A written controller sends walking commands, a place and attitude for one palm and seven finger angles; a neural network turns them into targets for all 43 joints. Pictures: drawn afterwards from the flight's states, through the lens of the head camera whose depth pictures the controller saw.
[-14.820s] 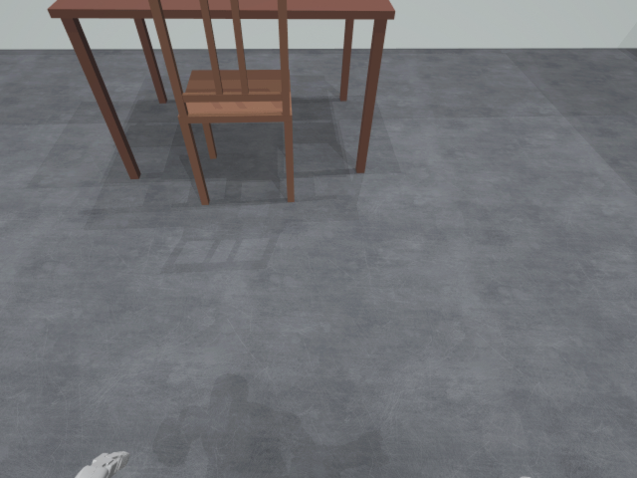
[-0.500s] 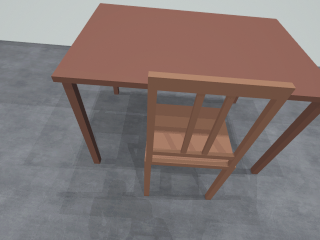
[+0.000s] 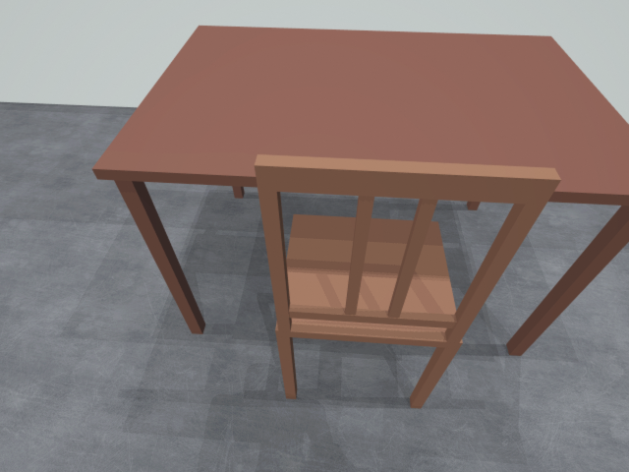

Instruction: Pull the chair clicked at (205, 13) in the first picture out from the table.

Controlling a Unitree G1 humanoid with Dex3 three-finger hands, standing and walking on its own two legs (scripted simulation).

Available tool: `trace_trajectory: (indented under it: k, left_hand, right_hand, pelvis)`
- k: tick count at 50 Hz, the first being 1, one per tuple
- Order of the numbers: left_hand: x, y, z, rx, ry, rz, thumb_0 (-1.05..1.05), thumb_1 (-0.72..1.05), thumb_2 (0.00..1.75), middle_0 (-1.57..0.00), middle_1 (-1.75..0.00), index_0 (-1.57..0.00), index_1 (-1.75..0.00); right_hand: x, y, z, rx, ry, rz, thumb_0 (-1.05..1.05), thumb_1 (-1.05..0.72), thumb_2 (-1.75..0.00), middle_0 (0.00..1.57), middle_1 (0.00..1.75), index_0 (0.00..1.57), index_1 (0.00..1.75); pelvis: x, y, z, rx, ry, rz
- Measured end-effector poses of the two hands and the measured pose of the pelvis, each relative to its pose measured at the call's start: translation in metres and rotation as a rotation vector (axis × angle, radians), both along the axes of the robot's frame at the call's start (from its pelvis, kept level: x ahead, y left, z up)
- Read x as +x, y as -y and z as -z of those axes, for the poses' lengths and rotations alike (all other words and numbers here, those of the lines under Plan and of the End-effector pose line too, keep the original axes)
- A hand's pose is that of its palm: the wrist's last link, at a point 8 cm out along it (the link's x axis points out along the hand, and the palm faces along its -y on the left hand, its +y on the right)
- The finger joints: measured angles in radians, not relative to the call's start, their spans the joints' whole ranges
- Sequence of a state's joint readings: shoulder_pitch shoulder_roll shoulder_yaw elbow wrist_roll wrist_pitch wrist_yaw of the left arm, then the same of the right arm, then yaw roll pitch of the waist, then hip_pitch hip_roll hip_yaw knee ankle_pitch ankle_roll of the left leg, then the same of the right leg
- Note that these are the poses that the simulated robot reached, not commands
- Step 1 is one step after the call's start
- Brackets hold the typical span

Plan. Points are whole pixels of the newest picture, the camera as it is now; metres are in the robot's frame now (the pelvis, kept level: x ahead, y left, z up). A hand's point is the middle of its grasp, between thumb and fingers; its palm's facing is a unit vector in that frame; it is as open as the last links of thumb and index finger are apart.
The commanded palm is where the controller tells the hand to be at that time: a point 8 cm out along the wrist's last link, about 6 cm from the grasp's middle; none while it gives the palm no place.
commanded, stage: look again from close up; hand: left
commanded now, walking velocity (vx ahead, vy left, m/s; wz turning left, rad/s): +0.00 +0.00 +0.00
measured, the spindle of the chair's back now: (357, 262) +0.48 -0.04 -0.07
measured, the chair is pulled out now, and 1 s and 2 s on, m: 0.00 0.00 0.00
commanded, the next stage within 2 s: raise the hand toward the chair's back in 0.46 s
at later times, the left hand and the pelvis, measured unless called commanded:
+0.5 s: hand out of the picture -0.02 +0.15 -0.17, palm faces +0.05 -0.98 -0.18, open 7.3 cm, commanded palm none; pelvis -0.01 -0.01 +0.00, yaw +0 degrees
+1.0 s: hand out of the picture +0.12 +0.15 -0.08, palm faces -0.05 -1.00 +0.06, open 9.3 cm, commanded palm +0.10 +0.22 -0.07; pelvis -0.06 +0.01 -0.09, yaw +2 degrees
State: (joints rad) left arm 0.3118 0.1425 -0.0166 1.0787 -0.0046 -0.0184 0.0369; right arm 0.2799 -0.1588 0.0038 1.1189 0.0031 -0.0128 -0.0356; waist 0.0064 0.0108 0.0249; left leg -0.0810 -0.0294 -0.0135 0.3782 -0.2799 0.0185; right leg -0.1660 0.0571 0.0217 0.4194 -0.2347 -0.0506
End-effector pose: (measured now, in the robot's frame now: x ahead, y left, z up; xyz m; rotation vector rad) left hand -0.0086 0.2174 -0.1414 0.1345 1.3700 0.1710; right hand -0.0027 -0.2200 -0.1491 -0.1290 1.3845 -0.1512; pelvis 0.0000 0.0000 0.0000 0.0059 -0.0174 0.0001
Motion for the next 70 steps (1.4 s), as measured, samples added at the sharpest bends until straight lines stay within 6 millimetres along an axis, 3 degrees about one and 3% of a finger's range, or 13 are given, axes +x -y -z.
trace_trajectory:
  k: [13, 30, 35, 39, 41, 44, 47, 50, 53, 57, 61, 66, 70]
  left_hand:
    - [-0.019, 0.021, 0.001, -0.029, -0.042, -0.017, 0.02, 0.93, 0.90, -0.20, -0.30, -0.20, -0.30]
    - [-0.011, 0.006, -0.004, 0.003, 0.017, -0.073, 0.02, 0.94, 0.90, -0.20, -0.30, -0.20, -0.30]
    - [0.080, -0.030, -0.080, 0.114, 0.601, -0.089, 0.04, 0.93, 0.88, -0.20, -0.29, -0.20, -0.29]
    - [0.153, -0.020, -0.127, 0.024, 1.054, -0.010, 0.03, 0.86, 0.86, -0.19, -0.28, -0.19, -0.28]
    - [0.172, -0.006, -0.136, -0.088, 1.237, 0.024, 0.03, 0.82, 0.84, -0.18, -0.28, -0.18, -0.28]
    - [0.168, 0.018, -0.131, -0.245, 1.419, 0.107, 0.02, 0.75, 0.82, -0.17, -0.27, -0.18, -0.27]
    - [0.143, 0.025, -0.099, -0.270, 1.404, 0.199, 0.01, 0.67, 0.79, -0.17, -0.26, -0.17, -0.26]
    - [0.113, 0.015, -0.060, -0.225, 1.265, 0.168, 0.01, 0.60, 0.76, -0.17, -0.25, -0.17, -0.25]
    - [0.090, -0.009, -0.045, -0.119, 1.194, 0.071, 0.01, 0.52, 0.73, -0.17, -0.24, -0.17, -0.24]
    - [0.086, -0.033, -0.077, 0.006, 1.324, 0.061, 0.02, 0.43, 0.69, -0.15, -0.22, -0.16, -0.22]
    - [0.114, -0.022, -0.104, -0.053, 1.463, 0.204, 0.02, 0.34, 0.65, -0.14, -0.21, -0.14, -0.21]
    - [0.147, -0.003, -0.079, -0.226, 1.254, 0.304, 0.01, 0.22, 0.60, -0.13, -0.19, -0.13, -0.19]
    - [0.146, -0.017, -0.072, -0.192, 1.147, 0.175, 0.01, 0.13, 0.56, -0.13, -0.18, -0.13, -0.18]
  right_hand:
    - [-0.014, 0.000, 0.000, 0.019, -0.044, -0.004, 0.00, -0.91, -0.90, 0.20, 0.29, 0.20, 0.30]
    - [-0.029, -0.008, 0.001, 0.021, -0.049, 0.002, 0.00, -0.91, -0.90, 0.20, 0.30, 0.20, 0.30]
    - [0.025, 0.011, -0.011, -0.058, 0.299, -0.081, 0.01, -0.92, -0.90, 0.20, 0.30, 0.20, 0.30]
    - [0.087, 0.026, -0.031, -0.110, 0.587, -0.153, 0.01, -0.92, -0.90, 0.20, 0.30, 0.20, 0.30]
    - [0.115, 0.031, -0.047, -0.135, 0.716, -0.182, 0.01, -0.91, -0.90, 0.20, 0.30, 0.20, 0.30]
    - [0.150, 0.031, -0.069, -0.161, 0.881, -0.242, 0.01, -0.91, -0.90, 0.20, 0.29, 0.20, 0.30]
    - [0.178, 0.025, -0.076, -0.167, 0.975, -0.300, 0.01, -0.91, -0.90, 0.20, 0.29, 0.20, 0.30]
    - [0.198, 0.011, -0.066, -0.147, 1.000, -0.355, 0.01, -0.91, -0.90, 0.20, 0.29, 0.20, 0.30]
    - [0.208, -0.009, -0.044, -0.104, 0.977, -0.391, 0.01, -0.91, -0.90, 0.20, 0.29, 0.20, 0.30]
    - [0.199, -0.039, -0.005, -0.017, 0.897, -0.424, 0.01, -0.91, -0.90, 0.20, 0.29, 0.20, 0.30]
    - [0.170, -0.059, 0.031, 0.060, 0.799, -0.394, 0.01, -0.90, -0.90, 0.20, 0.30, 0.20, 0.30]
    - [0.125, -0.052, 0.050, 0.073, 0.673, -0.251, 0.01, -0.90, -0.90, 0.21, 0.30, 0.21, 0.30]
    - [0.101, -0.028, 0.044, 0.009, 0.619, -0.166, 0.01, -0.90, -0.90, 0.21, 0.30, 0.21, 0.30]
  pelvis:
    - [-0.002, 0.010, -0.001, 0.000, -0.001, -0.005]
    - [-0.010, 0.006, 0.000, -0.009, -0.005, -0.006]
    - [-0.021, -0.005, 0.004, -0.004, -0.011, -0.036]
    - [-0.035, -0.010, 0.018, -0.001, -0.077, -0.067]
    - [-0.041, -0.010, 0.029, 0.004, -0.116, -0.053]
    - [-0.046, -0.011, 0.048, 0.010, -0.158, -0.032]
    - [-0.050, -0.010, 0.071, 0.015, -0.198, -0.025]
    - [-0.055, -0.009, 0.091, 0.013, -0.230, -0.035]
    - [-0.059, -0.007, 0.105, -0.008, -0.250, -0.054]
    - [-0.063, -0.007, 0.114, -0.044, -0.264, -0.078]
    - [-0.068, -0.009, 0.118, -0.066, -0.280, -0.085]
    - [-0.069, -0.011, 0.114, -0.045, -0.303, -0.062]
    - [-0.063, -0.012, 0.104, -0.029, -0.301, -0.043]
